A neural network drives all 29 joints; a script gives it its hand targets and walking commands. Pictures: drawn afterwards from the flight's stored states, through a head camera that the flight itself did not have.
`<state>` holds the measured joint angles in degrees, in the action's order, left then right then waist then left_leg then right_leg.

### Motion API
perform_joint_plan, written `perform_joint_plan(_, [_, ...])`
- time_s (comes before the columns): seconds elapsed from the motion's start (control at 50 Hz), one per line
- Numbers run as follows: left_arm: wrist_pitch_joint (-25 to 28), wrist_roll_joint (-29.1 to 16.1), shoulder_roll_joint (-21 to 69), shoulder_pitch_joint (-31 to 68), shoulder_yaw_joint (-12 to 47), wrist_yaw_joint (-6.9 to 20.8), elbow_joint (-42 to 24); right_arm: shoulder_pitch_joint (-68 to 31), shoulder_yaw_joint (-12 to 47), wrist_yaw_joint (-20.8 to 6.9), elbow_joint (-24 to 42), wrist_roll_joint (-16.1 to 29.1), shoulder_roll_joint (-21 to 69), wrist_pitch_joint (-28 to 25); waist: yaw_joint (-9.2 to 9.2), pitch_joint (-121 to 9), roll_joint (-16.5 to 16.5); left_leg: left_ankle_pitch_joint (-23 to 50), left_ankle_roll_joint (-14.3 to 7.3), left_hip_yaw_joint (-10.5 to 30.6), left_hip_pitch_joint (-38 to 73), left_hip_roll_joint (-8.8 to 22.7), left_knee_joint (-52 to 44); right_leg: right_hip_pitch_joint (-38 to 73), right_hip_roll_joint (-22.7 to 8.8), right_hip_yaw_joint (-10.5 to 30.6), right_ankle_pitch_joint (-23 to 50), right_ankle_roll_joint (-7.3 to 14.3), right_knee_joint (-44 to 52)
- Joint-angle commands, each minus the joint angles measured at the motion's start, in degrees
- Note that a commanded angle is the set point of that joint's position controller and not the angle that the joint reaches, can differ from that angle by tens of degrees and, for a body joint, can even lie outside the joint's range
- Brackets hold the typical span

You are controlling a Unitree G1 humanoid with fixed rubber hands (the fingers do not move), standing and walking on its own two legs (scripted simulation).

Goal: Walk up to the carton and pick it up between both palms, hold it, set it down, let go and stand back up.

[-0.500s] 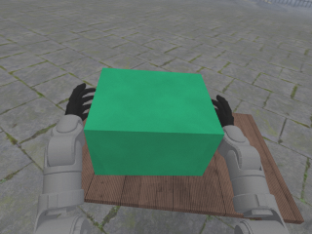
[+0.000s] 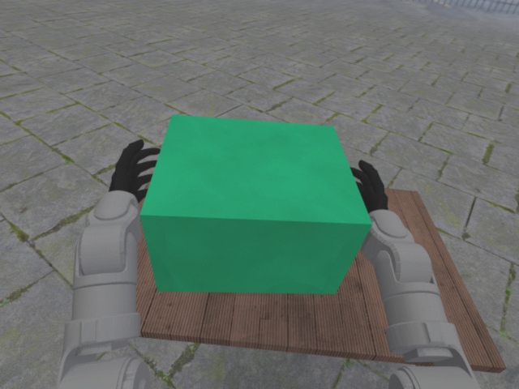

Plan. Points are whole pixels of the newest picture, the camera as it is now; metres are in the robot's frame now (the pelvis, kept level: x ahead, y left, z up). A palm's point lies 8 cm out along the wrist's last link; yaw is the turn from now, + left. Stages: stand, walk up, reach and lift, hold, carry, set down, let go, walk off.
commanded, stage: hold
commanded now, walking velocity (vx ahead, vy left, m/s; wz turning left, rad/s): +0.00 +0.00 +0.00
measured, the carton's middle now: (252, 202) +0.38 +0.01 +0.14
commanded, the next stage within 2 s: none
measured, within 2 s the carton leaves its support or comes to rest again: neither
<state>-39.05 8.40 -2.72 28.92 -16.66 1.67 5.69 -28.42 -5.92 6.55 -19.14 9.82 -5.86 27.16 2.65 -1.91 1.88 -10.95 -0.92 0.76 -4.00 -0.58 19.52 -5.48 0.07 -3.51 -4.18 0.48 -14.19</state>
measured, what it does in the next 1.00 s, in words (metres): stands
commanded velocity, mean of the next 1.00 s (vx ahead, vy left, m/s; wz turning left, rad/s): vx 0.00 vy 0.00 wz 0.00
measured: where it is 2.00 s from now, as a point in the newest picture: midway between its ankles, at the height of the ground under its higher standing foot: outside the picture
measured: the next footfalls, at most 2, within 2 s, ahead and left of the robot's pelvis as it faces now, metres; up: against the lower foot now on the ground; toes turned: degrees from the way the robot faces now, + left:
none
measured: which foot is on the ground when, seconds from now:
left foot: down 0.00-1.00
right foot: down 0.00-1.00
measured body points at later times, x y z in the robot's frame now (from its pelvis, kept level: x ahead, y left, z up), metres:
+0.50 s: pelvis +0.00 +0.00 +0.00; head -0.05 +0.02 +0.45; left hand +0.36 +0.19 +0.17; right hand +0.36 -0.18 +0.16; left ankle +0.00 +0.11 -0.75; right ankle +0.05 -0.12 -0.75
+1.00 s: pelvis +0.00 +0.00 +0.00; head -0.04 +0.02 +0.45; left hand +0.36 +0.19 +0.17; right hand +0.36 -0.18 +0.16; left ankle +0.00 +0.11 -0.75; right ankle +0.05 -0.12 -0.75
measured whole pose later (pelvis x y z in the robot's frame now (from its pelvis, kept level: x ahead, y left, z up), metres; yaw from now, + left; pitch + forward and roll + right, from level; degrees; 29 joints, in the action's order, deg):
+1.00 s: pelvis +0.00 +0.00 +0.00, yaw +0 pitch -4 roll -1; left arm -38.3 7.7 -3.3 28.4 -15.9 1.3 5.9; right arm -28.3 -6.0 6.6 -19.0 9.7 -5.7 26.5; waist 2.5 -2.5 1.8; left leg -11.1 -0.8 0.9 -4.7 -0.6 19.7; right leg -6.2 0.1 -3.6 -4.4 0.5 -14.5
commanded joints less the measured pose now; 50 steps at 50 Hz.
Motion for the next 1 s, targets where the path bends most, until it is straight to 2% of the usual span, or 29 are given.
perform_joint_plan(0.0, [3.4,-9.5,28.6,37.8,29.9,8.3,-10.7,-50.4,26.8,-7.6,24.0,7.9,29.6,-6.5,0.10,-26.0,-2.8,14.9,2.8,0.0,-4.2,-2.1,-2.6,17.9,2.1,2.6,11.3,-0.2,-2.5])
perform_joint_plan(0.12, [3.7,-10.2,29.5,38.2,32.4,7.4,-13.0,-48.5,26.1,-8.2,23.5,7.9,27.5,-6.7,1.38,-26.5,-5.6,18.1,4.4,0.6,-0.9,-1.6,-1.5,14.7,2.6,1.9,9.8,0.7,-2.2])
perform_joint_plan(0.14, [3.6,-10.5,29.6,38.3,32.3,7.4,-12.1,-50.6,26.3,-8.3,25.4,7.8,27.5,-6.9,0.72,-27.2,-4.7,16.7,4.1,0.6,-1.5,-1.8,-1.6,14.4,2.6,2.0,8.6,0.7,-1.9])
perform_joint_plan(0.16, [3.3,-9.7,28.9,36.6,31.6,7.4,-11.3,-48.3,25.9,-8.3,23.3,7.5,26.9,-6.3,0.96,-25.2,-4.6,15.4,3.8,0.4,-2.0,-1.7,-2.2,14.5,2.5,2.1,7.9,0.7,-1.7])
perform_joint_plan(0.24, [3.0,-9.2,28.3,37.6,29.9,7.9,-10.3,-49.3,25.7,-8.5,21.8,7.3,27.8,-6.2,0.02,-23.2,-3.4,12.0,2.9,0.1,-4.8,-1.8,-3.5,15.1,2.2,2.3,5.9,0.4,-1.6])
perform_joint_plan(0.28, [3.0,-9.7,28.5,37.7,30.0,8.0,-10.3,-50.5,26.0,-8.5,22.9,7.3,28.5,-6.4,-0.17,-24.5,-2.4,12.2,2.6,0.1,-4.7,-1.8,-3.4,15.8,2.1,2.4,7.0,0.3,-1.6])
perform_joint_plan(0.3, [3.1,-9.5,28.4,38.0,30.0,8.0,-10.0,-49.9,25.8,-8.4,22.3,7.0,28.5,-6.2,0.11,-23.8,-2.6,11.8,2.7,0.1,-4.9,-1.8,-3.6,16.1,2.1,2.5,7.1,0.2,-1.6])
perform_joint_plan(0.34, [3.4,-10.3,29.0,38.1,30.7,7.9,-10.5,-52.0,26.9,-8.1,25.3,7.7,29.1,-6.7,-0.27,-27.0,-2.7,13.5,2.6,0.0,-4.6,-2.1,-2.7,17.0,2.0,2.7,9.3,0.0,-2.0])
perform_joint_plan(0.36, [3.7,-10.2,28.8,38.7,30.8,7.9,-10.8,-50.5,26.2,-8.1,23.2,7.6,28.7,-6.4,0.33,-25.8,-3.3,13.8,3.0,0.1,-4.3,-1.9,-2.8,16.2,2.1,2.5,9.2,0.2,-2.1])
perform_joint_plan(0.38, [3.5,-10.0,29.1,38.1,30.5,7.9,-10.0,-51.4,26.5,-8.1,24.3,7.6,28.9,-6.7,-0.11,-26.3,-3.3,13.6,2.8,0.1,-4.2,-2.0,-2.7,16.1,2.1,2.6,8.8,0.1,-1.9])
perform_joint_plan(0.42, [3.4,-9.2,28.2,38.2,29.0,8.3,-7.3,-50.7,25.0,-8.0,21.3,6.4,28.7,-6.3,0.29,-22.5,-2.6,9.9,2.2,-0.2,-6.0,-2.1,-3.9,15.5,1.8,2.6,6.2,0.0,-1.3])
perform_joint_plan(0.46, [3.1,-8.3,28.0,37.0,28.1,8.6,-7.1,-49.2,24.9,-8.1,20.0,6.3,28.3,-6.2,0.13,-22.0,-3.0,10.4,2.4,-0.3,-5.4,-1.9,-4.1,16.2,1.8,2.6,6.2,0.2,-1.3])
perform_joint_plan(0.5, [3.5,-8.7,27.8,38.5,28.2,8.7,-8.4,-50.4,25.5,-8.1,21.4,6.5,29.0,-6.5,-0.22,-24.3,-2.0,10.6,2.2,-0.4,-5.7,-2.1,-3.9,16.9,1.9,2.5,6.7,-0.2,-1.7])
perform_joint_plan(0.52, [3.4,-8.9,28.5,37.9,28.8,8.6,-8.2,-50.4,25.4,-8.1,21.6,6.7,28.6,-6.5,0.04,-24.3,-3.0,11.3,2.6,-0.3,-5.1,-2.0,-3.7,16.4,2.1,2.4,6.7,0.0,-1.7])
perform_joint_plan(0.56, [3.6,-8.9,28.6,38.7,28.6,8.6,-8.2,-51.0,25.2,-8.2,21.6,6.5,29.0,-6.7,0.04,-24.6,-2.7,11.7,2.5,-0.4,-4.6,-2.0,-3.5,16.1,2.0,2.3,6.5,-0.1,-1.5])
perform_joint_plan(0.62, [4.2,-10.3,29.7,39.2,31.4,7.9,-11.3,-49.9,25.6,-8.1,22.5,7.1,28.7,-6.9,1.09,-26.5,-4.5,15.2,3.7,0.2,-2.2,-1.8,-2.3,14.8,2.6,1.9,7.8,0.1,-2.1])
perform_joint_plan(0.68, [4.2,-10.3,29.7,38.8,31.6,7.4,-9.8,-50.9,25.8,-8.2,23.8,6.9,28.6,-7.1,0.74,-26.3,-4.2,14.6,3.5,0.3,-2.6,-1.9,-2.3,14.3,2.5,1.9,7.6,0.1,-1.9])
perform_joint_plan(0.7, [4.5,-10.8,30.1,39.3,32.4,7.3,-11.8,-51.2,26.4,-8.3,25.1,7.2,29.1,-7.5,0.60,-28.5,-4.0,15.4,3.5,0.4,-2.4,-1.8,-2.0,14.9,2.6,1.9,8.3,0.2,-2.2])
perform_joint_plan(0.72, [4.4,-10.4,29.6,39.4,31.9,7.2,-10.2,-51.0,25.9,-8.4,23.2,7.1,28.4,-7.1,0.46,-26.1,-4.7,13.9,3.5,0.5,-3.2,-1.8,-2.4,13.9,2.4,2.0,6.8,0.4,-1.9])
perform_joint_plan(0.74, [4.5,-10.4,29.5,39.4,31.7,7.1,-11.1,-50.0,26.1,-8.6,22.6,7.2,28.8,-7.0,0.28,-27.0,-4.4,13.5,3.4,0.4,-3.1,-1.7,-2.7,14.0,2.4,2.1,6.3,0.3,-2.0])
perform_joint_plan(0.78, [3.8,-9.3,29.1,37.6,30.1,7.3,-8.6,-50.2,25.7,-8.8,21.7,6.7,28.5,-7.0,-0.44,-24.5,-3.9,11.4,2.7,0.2,-4.4,-1.7,-3.4,14.1,2.1,2.2,4.9,0.3,-1.6])
perform_joint_plan(0.82, [3.8,-8.8,28.5,37.0,29.2,7.7,-8.3,-49.4,25.8,-8.4,21.0,6.5,28.9,-6.7,-0.27,-23.6,-2.9,11.5,2.5,0.0,-4.9,-1.9,-3.6,15.4,2.0,2.4,6.1,0.0,-1.7])
perform_joint_plan(0.88, [3.8,-9.3,29.1,37.8,30.1,7.9,-9.0,-50.1,25.8,-8.0,21.7,6.9,29.2,-6.7,0.26,-24.1,-3.9,12.3,2.9,0.1,-4.7,-2.0,-3.4,15.8,2.1,2.3,7.1,0.0,-1.9])
perform_joint_plan(0.98, [4.3,-10.1,29.2,38.2,31.1,7.7,-11.9,-49.1,26.7,-7.9,23.2,7.5,29.4,-7.0,0.71,-27.2,-3.3,16.4,3.3,0.3,-2.4,-2.1,-2.1,16.5,2.3,2.3,11.0,-0.1,-2.1])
